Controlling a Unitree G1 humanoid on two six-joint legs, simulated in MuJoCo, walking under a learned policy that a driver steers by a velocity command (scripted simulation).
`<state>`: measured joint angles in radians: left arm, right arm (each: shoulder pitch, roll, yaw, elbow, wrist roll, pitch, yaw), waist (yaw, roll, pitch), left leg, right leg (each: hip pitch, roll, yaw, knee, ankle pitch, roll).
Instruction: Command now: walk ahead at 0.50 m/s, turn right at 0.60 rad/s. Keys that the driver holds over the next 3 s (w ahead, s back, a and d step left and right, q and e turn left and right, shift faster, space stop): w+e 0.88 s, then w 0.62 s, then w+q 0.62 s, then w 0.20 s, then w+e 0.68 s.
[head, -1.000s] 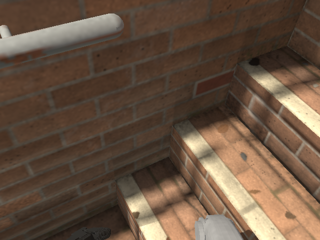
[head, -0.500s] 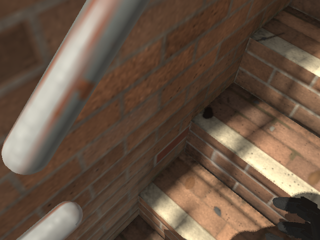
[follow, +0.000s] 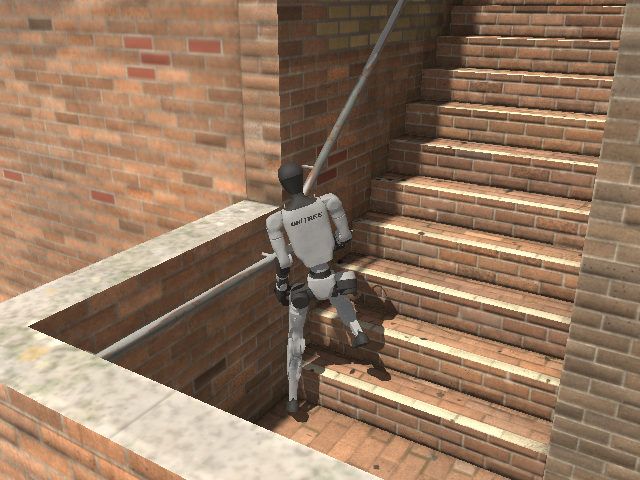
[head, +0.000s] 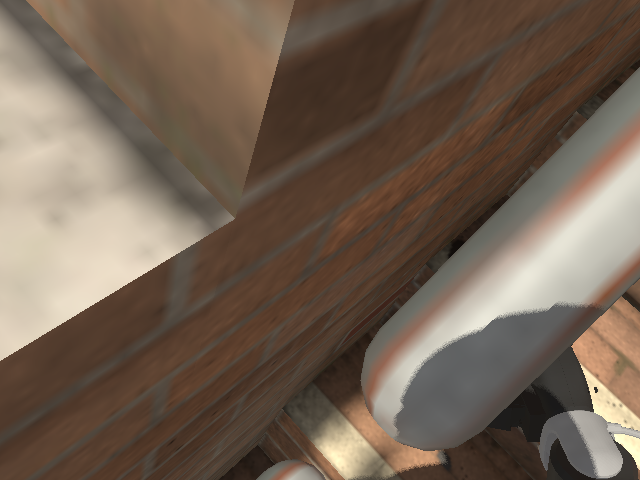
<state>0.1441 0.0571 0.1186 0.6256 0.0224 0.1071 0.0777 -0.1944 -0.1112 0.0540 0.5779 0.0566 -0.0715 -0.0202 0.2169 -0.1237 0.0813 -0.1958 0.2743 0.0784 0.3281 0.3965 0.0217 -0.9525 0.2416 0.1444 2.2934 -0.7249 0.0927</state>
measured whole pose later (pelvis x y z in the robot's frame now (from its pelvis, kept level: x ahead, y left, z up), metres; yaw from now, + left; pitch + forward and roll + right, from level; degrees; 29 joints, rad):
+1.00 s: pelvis -0.20 -0.28 -0.09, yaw -32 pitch +2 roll +1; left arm -0.09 0.18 0.01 0.39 -0.03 0.02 0.09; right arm 0.20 -0.43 -0.10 0.63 -0.09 0.04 0.01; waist -0.06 0.17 0.07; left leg -0.41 0.27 0.11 1.21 -0.56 -0.09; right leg -0.85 -0.05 0.06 1.62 -0.92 0.07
